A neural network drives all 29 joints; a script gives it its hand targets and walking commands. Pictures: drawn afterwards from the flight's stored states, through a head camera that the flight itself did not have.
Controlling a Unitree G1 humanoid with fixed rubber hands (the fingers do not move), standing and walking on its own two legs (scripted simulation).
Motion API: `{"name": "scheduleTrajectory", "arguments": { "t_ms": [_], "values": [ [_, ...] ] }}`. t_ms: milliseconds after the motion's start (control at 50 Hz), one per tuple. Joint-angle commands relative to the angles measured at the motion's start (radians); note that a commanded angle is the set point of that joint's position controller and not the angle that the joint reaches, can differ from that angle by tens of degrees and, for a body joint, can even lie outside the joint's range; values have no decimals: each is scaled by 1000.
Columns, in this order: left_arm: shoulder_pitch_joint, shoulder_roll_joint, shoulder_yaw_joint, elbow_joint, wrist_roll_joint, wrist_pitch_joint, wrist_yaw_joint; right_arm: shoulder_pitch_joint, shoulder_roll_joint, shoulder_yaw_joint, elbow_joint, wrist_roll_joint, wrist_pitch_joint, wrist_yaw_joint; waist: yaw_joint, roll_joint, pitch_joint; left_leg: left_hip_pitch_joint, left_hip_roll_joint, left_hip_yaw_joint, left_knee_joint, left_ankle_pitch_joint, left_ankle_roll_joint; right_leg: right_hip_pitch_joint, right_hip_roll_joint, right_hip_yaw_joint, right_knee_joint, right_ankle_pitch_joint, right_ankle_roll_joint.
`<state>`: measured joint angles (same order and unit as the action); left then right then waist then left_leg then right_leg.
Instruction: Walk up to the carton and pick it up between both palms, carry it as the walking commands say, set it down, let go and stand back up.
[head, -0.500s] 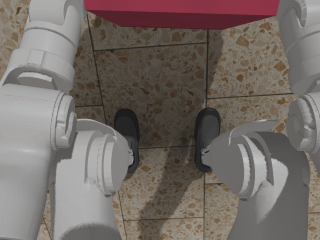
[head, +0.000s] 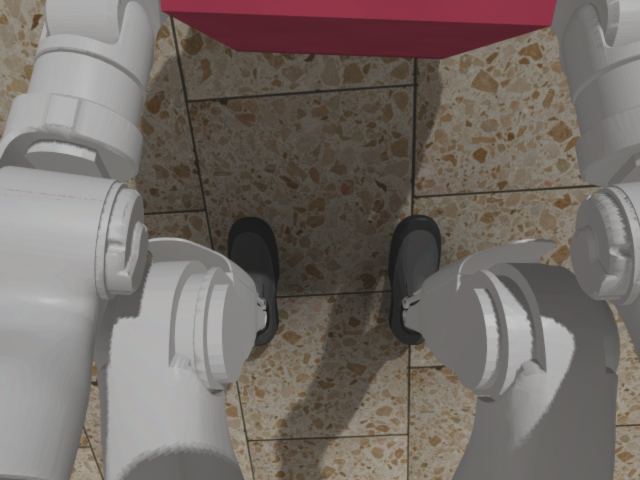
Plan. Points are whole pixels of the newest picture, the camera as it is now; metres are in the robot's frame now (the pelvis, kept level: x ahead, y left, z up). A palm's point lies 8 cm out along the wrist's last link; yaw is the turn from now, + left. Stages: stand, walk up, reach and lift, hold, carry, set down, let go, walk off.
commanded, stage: reach and lift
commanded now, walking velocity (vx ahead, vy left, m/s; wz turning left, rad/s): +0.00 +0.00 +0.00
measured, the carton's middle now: out of the picture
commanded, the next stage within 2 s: none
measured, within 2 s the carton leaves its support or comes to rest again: leaves its support in 0.06 s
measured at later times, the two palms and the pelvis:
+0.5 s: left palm out of the picture +0.58 +0.17 -0.12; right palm out of the picture +0.57 -0.18 -0.13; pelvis -0.01 +0.00 +0.00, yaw +0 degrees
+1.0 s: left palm out of the picture +0.57 +0.16 -0.07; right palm out of the picture +0.55 -0.19 -0.08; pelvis -0.02 +0.00 +0.01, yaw +0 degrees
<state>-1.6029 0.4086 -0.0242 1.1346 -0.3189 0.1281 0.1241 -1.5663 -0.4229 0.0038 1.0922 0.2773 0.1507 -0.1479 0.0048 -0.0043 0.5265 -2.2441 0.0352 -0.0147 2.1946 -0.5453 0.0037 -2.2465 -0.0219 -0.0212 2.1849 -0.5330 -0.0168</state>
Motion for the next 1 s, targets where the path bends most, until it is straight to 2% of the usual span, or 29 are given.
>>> {"name": "scheduleTrajectory", "arguments": {
  "t_ms": [0, 40, 100, 120, 180, 220, 240, 340, 360, 440, 460, 480, 520, 540, 560, 600, 660, 680, 700, 740, 760, 820, 840, 860, 900, 920, 940, 960, 980],
  "values": [
    [-727, -775, -225, -635, -56, -18, -197, -760, 916, 284, -580, 168, -27, 212, 57, -37, -2180, 971, -113, 114, -86, 550, 7, 1064, 120, -27, -102, 579, 35],
    [-721, -796, -253, -683, -67, 5, -187, -752, 883, 264, -633, 158, -11, 200, 12, 16, -2245, 1073, -107, 90, -97, 572, 6, 1040, 117, -36, -99, 580, 27],
    [-665, -869, -223, -555, -45, 33, -196, -826, 896, 279, -687, 148, -7, 199, 27, -43, -2229, 1013, -119, 107, -114, 531, 10, 1047, 124, -47, -126, 530, 26],
    [-637, -893, -232, -583, -55, 48, -200, -833, 870, 267, -741, 155, -2, 201, -6, -22, -2257, 1040, -113, 90, -114, 529, 14, 1065, 123, -41, -133, 528, 17],
    [-632, -884, -190, -588, -20, 65, -207, -798, 915, 264, -644, 149, 31, 213, 52, 2, -2222, 1028, -118, 100, -142, 522, 14, 999, 130, -49, -139, 482, 24],
    [-678, -932, -200, -685, -51, 70, -206, -869, 920, 274, -788, 141, 38, 217, 14, -45, -2355, 1088, -129, 93, -134, 561, 22, 1053, 133, -62, -137, 519, 18],
    [-710, -906, -198, -655, -47, 81, -206, -878, 898, 269, -744, 146, 53, 221, 3, -45, -2341, 1076, -112, 83, -141, 499, 20, 1031, 120, -55, -153, 463, 18],
    [-667, -931, -139, -600, 14, 118, -226, -840, 989, 244, -642, 116, 91, 230, 76, -37, -2233, 977, -119, 107, -193, 419, 24, 1032, 132, -47, -192, 402, 16],
    [-685, -972, -132, -606, 1, 115, -240, -804, 1026, 204, -608, 94, 100, 239, 23, -42, -2213, 973, -127, 106, -199, 394, 26, 1001, 139, -68, -200, 383, 19],
    [-639, -1024, -63, -482, 33, 134, -287, -879, 1042, 202, -637, 71, 101, 271, 65, -75, -2162, 910, -118, 108, -199, 337, 35, 989, 132, -48, -230, 308, 11],
    [-645, -1039, -89, -539, 18, 143, -294, -910, 1022, 211, -697, 52, 102, 268, 43, -66, -2226, 924, -124, 107, -198, 350, 26, 1022, 131, -62, -223, 323, 11],
    [-619, -1039, -65, -433, 39, 155, -298, -912, 1041, 192, -616, 33, 109, 275, 39, -83, -2116, 885, -119, 101, -212, 302, 32, 967, 132, -80, -222, 286, 18],
    [-734, -1003, -106, -689, 7, 156, -289, -978, 1024, 227, -779, 77, 124, 275, 68, -57, -2348, 1002, -130, 104, -203, 401, 32, 1054, 139, -62, -217, 359, 11],
    [-778, -997, -118, -761, -19, 150, -277, -986, 1041, 249, -822, 91, 133, 269, 41, -98, -2517, 1042, -135, 117, -168, 431, 30, 1169, 139, -55, -208, 428, 22],
    [-789, -991, -147, -778, -15, 166, -267, -986, 1037, 272, -847, 117, 142, 256, 62, -58, -2587, 1114, -135, 110, -189, 458, 27, 1182, 141, -54, -207, 454, 23],
    [-788, -990, -181, -844, -32, 174, -260, -873, 1038, 214, -788, 75, 168, 248, -15, -60, -2586, 1116, -152, 102, -206, 455, 20, 1199, 150, -68, -220, 471, 21],
    [-634, -1028, -104, -613, 23, 209, -270, -825, 1062, 223, -725, 71, 184, 251, 51, -69, -2423, 1002, -138, 116, -225, 372, 28, 1130, 141, -47, -246, 361, 20],
    [-583, -1067, -126, -639, 20, 220, -276, -832, 1054, 234, -816, 54, 182, 250, 20, -101, -2483, 1039, -150, 100, -245, 425, 30, 1180, 149, -67, -239, 437, 23],
    [-584, -1058, -121, -699, 32, 227, -278, -841, 1086, 234, -829, 67, 192, 254, 67, -50, -2513, 1066, -152, 112, -253, 443, 31, 1194, 153, -60, -243, 456, 20],
    [-546, -1067, -83, -668, 46, 248, -278, -914, 1046, 251, -914, 69, 203, 263, 79, -100, -2573, 1064, -160, 124, -248, 429, 36, 1240, 154, -58, -259, 431, 31],
    [-496, -1096, -91, -654, 48, 248, -281, -868, 1091, 282, -897, 75, 211, 259, 84, -139, -2581, 1041, -161, 125, -237, 417, 44, 1264, 156, -50, -255, 434, 31],
    [-562, -1106, -76, -618, 60, 267, -295, -843, 1116, 219, -767, 30, 243, 281, 47, -75, -2409, 1013, -154, 111, -291, 311, 36, 1114, 152, -63, -291, 310, 28],
    [-553, -1114, -62, -646, 62, 274, -305, -826, 1110, 213, -795, 30, 247, 283, 67, -76, -2444, 1002, -163, 119, -295, 326, 36, 1172, 147, -45, -315, 320, 27],
    [-559, -1092, -35, -538, 88, 280, -313, -853, 1097, 213, -729, -5, 250, 287, 61, -132, -2302, 897, -156, 115, -299, 241, 40, 1096, 142, -58, -316, 250, 30],
    [-598, -1137, -80, -625, 62, 290, -325, -853, 1125, 195, -756, -8, 263, 293, 18, -90, -2392, 976, -160, 96, -331, 241, 34, 1129, 148, -65, -335, 255, 25],
    [-685, -1083, -58, -733, 68, 282, -316, -859, 1163, 211, -747, 11, 277, 305, 71, -93, -2457, 999, -165, 118, -334, 263, 36, 1155, 149, -54, -344, 261, 35],
    [-619, -1097, -43, -645, 101, 302, -316, -882, 1144, 217, -742, 20, 280, 312, 109, -62, -2432, 1015, -164, 126, -346, 239, 36, 1128, 148, -42, -357, 227, 30],
    [-733, -1102, -118, -775, 45, 294, -311, -883, 1177, 227, -770, 30, 293, 311, 65, -72, -2510, 1044, -169, 109, -348, 254, 29, 1166, 153, -43, -349, 265, 21],
    [-722, -1094, -96, -765, 41, 304, -311, -891, 1166, 230, -804, 28, 298, 305, 65, -92, -2530, 1049, -169, 104, -349, 266, 30, 1220, 153, -36, -365, 286, 23]
  ]
}}
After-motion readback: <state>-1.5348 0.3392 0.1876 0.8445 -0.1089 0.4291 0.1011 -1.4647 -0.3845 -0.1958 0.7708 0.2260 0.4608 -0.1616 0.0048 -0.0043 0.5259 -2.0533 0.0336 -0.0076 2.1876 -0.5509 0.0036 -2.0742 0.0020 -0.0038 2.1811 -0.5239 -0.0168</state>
